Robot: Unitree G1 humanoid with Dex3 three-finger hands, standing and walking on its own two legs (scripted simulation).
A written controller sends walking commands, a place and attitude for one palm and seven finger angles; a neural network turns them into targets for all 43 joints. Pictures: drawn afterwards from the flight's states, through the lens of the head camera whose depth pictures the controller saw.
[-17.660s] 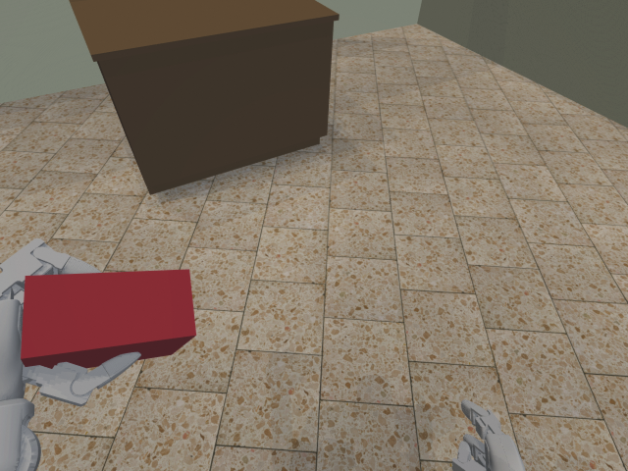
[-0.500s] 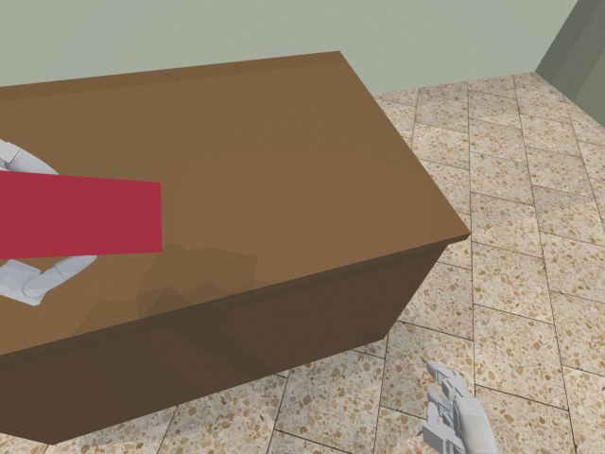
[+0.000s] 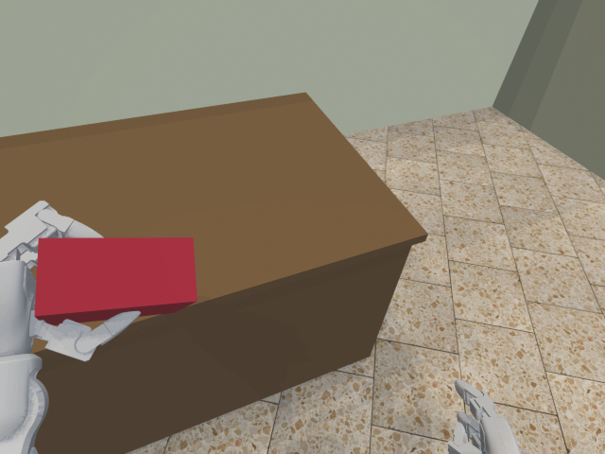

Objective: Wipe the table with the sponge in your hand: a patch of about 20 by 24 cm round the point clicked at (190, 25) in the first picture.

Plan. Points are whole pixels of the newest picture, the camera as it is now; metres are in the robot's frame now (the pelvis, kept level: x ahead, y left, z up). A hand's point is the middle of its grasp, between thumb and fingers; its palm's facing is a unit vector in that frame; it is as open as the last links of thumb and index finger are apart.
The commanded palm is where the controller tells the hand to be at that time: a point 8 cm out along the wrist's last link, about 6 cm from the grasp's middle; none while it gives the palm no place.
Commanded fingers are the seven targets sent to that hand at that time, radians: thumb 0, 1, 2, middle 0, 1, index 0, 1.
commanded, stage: come to a stop and stand still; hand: left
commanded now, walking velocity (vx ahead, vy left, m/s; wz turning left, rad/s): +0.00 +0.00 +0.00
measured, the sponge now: (141, 280) +0.24 +0.20 +0.16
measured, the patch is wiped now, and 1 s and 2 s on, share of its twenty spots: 0.00 0.00 0.00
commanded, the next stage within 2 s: look again from close up in 1.02 s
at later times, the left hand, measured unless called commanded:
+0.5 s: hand (44, 288) +0.22 +0.29 +0.16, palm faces +0.42 -0.83 -0.37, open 10.0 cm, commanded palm +0.17 +0.32 +0.18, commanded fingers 0.00 0.10 1.30 -1.20 -1.60 -1.20 -1.60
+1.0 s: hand (64, 259) +0.27 +0.30 +0.15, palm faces +0.39 -0.84 -0.39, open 10.0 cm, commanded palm +0.21 +0.33 +0.18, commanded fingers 0.00 0.10 1.30 -1.20 -1.60 -1.20 -1.60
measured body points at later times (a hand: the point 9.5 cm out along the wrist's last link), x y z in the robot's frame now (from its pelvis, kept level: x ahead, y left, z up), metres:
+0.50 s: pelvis +0.01 +0.04 +0.00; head +0.00 +0.06 +0.45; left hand +0.20 +0.33 +0.18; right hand +0.17 -0.18 -0.08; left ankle +0.04 +0.11 -0.74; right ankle +0.08 -0.07 -0.74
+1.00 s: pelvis +0.06 +0.04 +0.00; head +0.09 +0.07 +0.45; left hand +0.24 +0.34 +0.17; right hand +0.26 -0.17 -0.07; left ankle +0.04 +0.11 -0.74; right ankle +0.08 -0.07 -0.74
